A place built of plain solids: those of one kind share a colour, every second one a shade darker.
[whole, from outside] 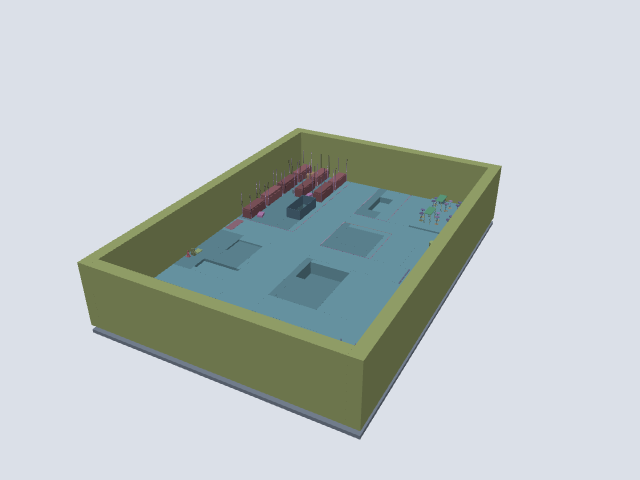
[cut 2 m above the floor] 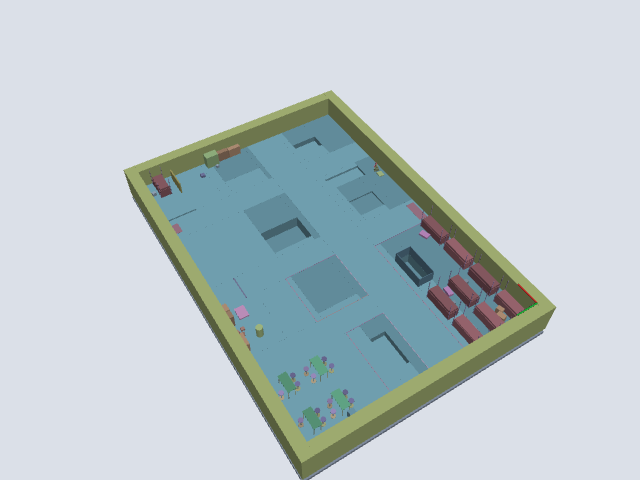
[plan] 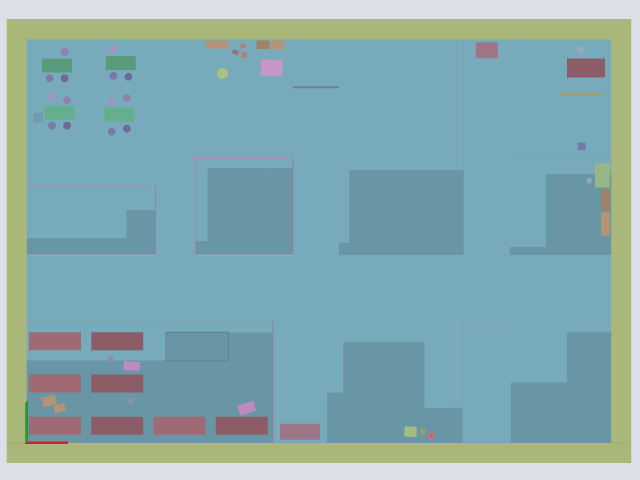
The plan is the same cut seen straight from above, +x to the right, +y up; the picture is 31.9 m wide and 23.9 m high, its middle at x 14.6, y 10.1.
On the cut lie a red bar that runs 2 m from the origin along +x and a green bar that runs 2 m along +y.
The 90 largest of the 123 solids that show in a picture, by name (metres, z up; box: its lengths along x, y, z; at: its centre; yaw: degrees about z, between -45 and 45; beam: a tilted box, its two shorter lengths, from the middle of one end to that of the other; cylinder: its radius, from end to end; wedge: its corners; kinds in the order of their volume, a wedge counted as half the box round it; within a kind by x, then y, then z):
{
 "floor_1": {"box": [1.9, 1.39, 1.32], "at": [0.95, 10.89, -0.66]},
 "floor_2": {"box": [6.4, 0.85, 1.32], "at": [3.2, 9.78, -0.66]},
 "floor_3": {"box": [6.4, 1.21, 1.32], "at": [3.2, 12.2, -0.66]},
 "floor_4": {"box": [6.4, 2.2, 1.0], "at": [3.2, 13.9, -0.5]},
 "floor_5": {"box": [6.4, 5.1, 1.15], "at": [3.2, 17.55, -0.42]},
 "floor_6": {"box": [3.07, 1.39, 0.74], "at": [3.44, 10.89, -0.95]},
 "floor_7": {"box": [6.95, 1.39, 1.32], "at": [3.48, 4.79, -0.66]},
 "floor_8": {"box": [1.43, 1.39, 1.32], "at": [5.68, 10.89, -0.66]},
 "floor_9": {"box": [12.25, 4.1, 1.32], "at": [6.12, 2.05, -0.66]},
 "floor_10": {"box": [12.25, 0.56, 1.32], "at": [6.12, 5.77, -0.66]},
 "floor_11": {"box": [2.0, 10.75, 1.0], "at": [7.4, 14.72, -0.5]},
 "floor_12": {"box": [3.07, 1.39, 0.3], "at": [8.48, 4.79, -1.17]},
 "floor_13": {"box": [0.6, 3.63, 1.32], "at": [8.7, 11.87, -0.66]},
 "floor_14": {"box": [3.07, 3.63, 1.32], "at": [10.54, 11.87, -0.66]},
 "floor_15": {"box": [4.85, 0.7, 1.32], "at": [10.82, 9.7, -0.66]},
 "floor_16": {"box": [4.85, 0.47, 1.32], "at": [10.82, 13.91, -0.66]},
 "floor_17": {"box": [4.85, 2.7, 1.0], "at": [10.82, 15.5, -0.5]},
 "floor_18": {"box": [4.85, 3.25, 1.0], "at": [10.82, 18.48, -0.5]},
 "floor_19": {"box": [2.23, 1.39, 1.32], "at": [11.13, 4.79, -0.66]},
 "floor_20": {"box": [1.18, 3.63, 1.32], "at": [12.66, 11.87, -0.66]},
 "floor_21": {"box": [2.7, 6.05, 1.0], "at": [13.6, 3.02, -0.5]},
 "floor_22": {"box": [2.3, 10.75, 1.0], "at": [14.4, 14.72, -0.5]},
 "floor_23": {"box": [29.1, 3.3, 1.0], "at": [14.55, 7.7, -0.5]},
 "floor_24": {"box": [0.8, 2.51, 1.32], "at": [15.35, 3.75, -0.66]},
 "floor_25": {"box": [0.5, 3.63, 1.32], "at": [15.8, 11.77, -0.66]},
 "floor_26": {"box": [1.95, 2.51, 1.17], "at": [16.73, 3.75, -0.73]},
 "floor_27": {"box": [2.51, 3.63, 0.19], "at": [17.3, 11.77, -1.23]},
 "floor_28": {"box": [4.85, 0.75, 1.32], "at": [17.38, 2.12, -0.66]},
 "floor_29": {"box": [4.85, 0.37, 1.32], "at": [17.38, 5.2, -0.66]},
 "floor_30": {"box": [6.75, 1.75, 1.32], "at": [18.32, 0.88, -0.66]},
 "floor_31": {"box": [6.75, 0.67, 1.32], "at": [18.32, 5.71, -0.66]},
 "floor_32": {"box": [6.2, 0.6, 1.32], "at": [18.65, 9.65, -0.66]},
 "floor_33": {"box": [6.2, 6.52, 1.32], "at": [18.65, 16.84, -0.66]},
 "floor_34": {"box": [2.1, 2.51, 1.32], "at": [18.75, 3.75, -0.66]},
 "floor_35": {"box": [3.19, 3.63, 1.32], "at": [20.16, 11.77, -0.66]},
 "floor_36": {"box": [1.39, 3.63, 1.08], "at": [20.5, 3.56, -0.78]},
 "floor_37": {"box": [0.51, 3.63, 1.32], "at": [21.45, 3.56, -0.66]},
 "floor_38": {"box": [2.4, 6.05, 1.0], "at": [22.9, 3.02, -0.5]},
 "floor_39": {"box": [2.3, 10.75, 1.0], "at": [22.9, 14.72, -0.5]},
 "floor_40": {"box": [0.4, 3.63, 1.32], "at": [24.25, 11.56, -0.66]},
 "floor_41": {"box": [1.4, 2.51, 1.32], "at": [24.8, 4.25, -0.66]},
 "floor_42": {"box": [1.39, 3.63, 1.32], "at": [25.14, 11.56, -0.66]},
 "floor_43": {"box": [1.39, 2.51, 0.78], "at": [26.2, 4.25, -0.93]},
 "floor_44": {"box": [5.05, 0.4, 1.32], "at": [26.57, 9.55, -0.66]},
 "floor_45": {"box": [5.05, 0.92, 1.32], "at": [26.57, 13.84, -0.66]},
 "floor_46": {"box": [5.05, 2.8, 1.0], "at": [26.57, 15.7, -0.5]},
 "floor_47": {"box": [5.05, 3.0, 1.15], "at": [26.57, 18.6, -0.42]},
 "floor_48": {"box": [5.0, 3.0, 1.32], "at": [26.6, 1.5, -0.66]},
 "floor_49": {"box": [5.0, 0.54, 1.32], "at": [26.6, 5.78, -0.66]},
 "floor_50": {"box": [3.26, 3.63, 1.32], "at": [27.47, 11.56, -0.66]},
 "floor_51": {"box": [2.21, 2.51, 1.32], "at": [28.0, 4.25, -0.66]},
 "wall_1": {"box": [1.0, 20.1, 5.5], "at": [-0.5, 10.05, 1.75]},
 "wall_2": {"box": [31.1, 1.0, 5.5], "at": [14.55, -0.5, 1.75]},
 "wall_3": {"box": [31.1, 1.0, 5.5], "at": [14.55, 20.6, 1.75]},
 "wall_4": {"box": [1.0, 20.1, 5.5], "at": [29.6, 10.05, 1.75]},
 "floor_base_1": {"box": [31.1, 22.1, 0.3], "at": [14.55, 10.05, -1.57]},
 "piece_1": {"box": [2.6, 0.9, 0.8], "at": [1.41, 0.85, 0.4]},
 "piece_2": {"box": [2.52, 0.82, 0.19], "at": [1.41, 0.85, 0.9]},
 "piece_3": {"box": [2.6, 0.9, 0.8], "at": [1.41, 2.96, 0.4]},
 "piece_4": {"box": [2.52, 0.82, 0.18], "at": [1.41, 2.96, 0.89]},
 "piece_5": {"box": [2.6, 0.9, 0.8], "at": [1.41, 5.05, 0.4]},
 "piece_6": {"box": [2.52, 0.82, 0.1], "at": [1.41, 5.05, 0.85]},
 "piece_7": {"box": [2.6, 0.9, 0.8], "at": [4.5, 0.85, 0.4]},
 "piece_8": {"box": [2.52, 0.82, 0.23], "at": [4.5, 0.85, 0.92]},
 "piece_9": {"box": [2.6, 0.9, 0.8], "at": [4.5, 2.96, 0.4]},
 "piece_10": {"box": [2.52, 0.82, 0.13], "at": [4.5, 2.96, 0.86]},
 "piece_11": {"box": [2.6, 0.9, 0.8], "at": [4.5, 5.05, 0.4]},
 "piece_12": {"box": [2.52, 0.82, 0.21], "at": [4.5, 5.05, 0.91]},
 "piece_13": {"box": [2.6, 0.9, 0.8], "at": [7.61, 0.85, 0.4]},
 "piece_14": {"box": [2.52, 0.82, 0.24], "at": [7.61, 0.85, 0.92]},
 "piece_15": {"box": [2.6, 0.9, 0.8], "at": [10.71, 0.85, 0.4]},
 "piece_16": {"box": [2.52, 0.82, 0.14], "at": [10.71, 0.85, 0.87]},
 "piece_17": {"box": [1.9, 0.95, 0.81], "at": [27.84, 18.67, 0.56]},
 "piece_18": {"box": [1.82, 0.87, 0.19], "at": [27.84, 18.67, 1.05]},
 "crate_stack_1": {"box": [0.69, 0.47, 0.65], "at": [1.12, 2.08, 0.33], "yaw": 14.0},
 "crate_stack_2": {"box": [0.55, 0.39, 0.63], "at": [1.64, 1.73, 0.32], "yaw": 15.1},
 "crate_stack_3": {"box": [1.15, 0.39, 0.97], "at": [9.47, 19.84, 0.48]},
 "crate_stack_4": {"box": [0.65, 0.42, 1.27], "at": [11.77, 19.82, 0.64]},
 "crate_stack_5": {"box": [0.68, 0.43, 1.26], "at": [12.49, 19.82, 0.63]},
 "crate_stack_6": {"box": [0.43, 1.18, 0.89], "at": [28.82, 10.89, 0.45]},
 "crate_stack_7": {"box": [0.43, 1.11, 0.96], "at": [28.82, 12.1, 0.48]},
 "pallet_load_1": {"box": [0.74, 1.2, 1.27], "at": [28.66, 13.31, 0.64]},
 "screenS_1": {"box": [2.1, 0.12, 1.16], "at": [27.59, 17.35, 0.73]},
 "rail_1": {"box": [3.15, 0.04, 1.0], "at": [8.48, 4.08, 0.5]},
 "rail_2": {"box": [3.15, 0.04, 1.0], "at": [8.48, 5.51, 0.5]},
 "barrel_1": {"cylinder": 0.28, "from": [9.75, 18.39, 0.0], "to": [9.75, 18.39, 1.0]},
 "bin_1": {"box": [0.48, 0.49, 0.75], "at": [0.57, 16.19, 0.53], "yaw": 2.2},
 "pallet_1": {"box": [1.07, 0.81, 0.16], "at": [12.19, 18.68, 0.08], "yaw": -1.5},
 "sack_1": {"box": [0.82, 0.44, 0.28], "at": [5.22, 3.83, 0.14], "yaw": -4.7},
 "low_mat_1": {"box": [2.0, 0.8, 0.06], "at": [13.6, 0.55, -0.02]}
}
